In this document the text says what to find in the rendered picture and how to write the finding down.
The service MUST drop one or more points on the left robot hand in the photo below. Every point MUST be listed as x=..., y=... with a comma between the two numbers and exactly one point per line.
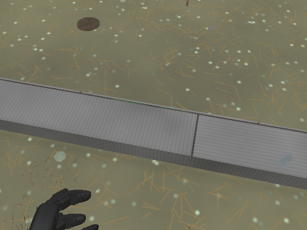
x=48, y=217

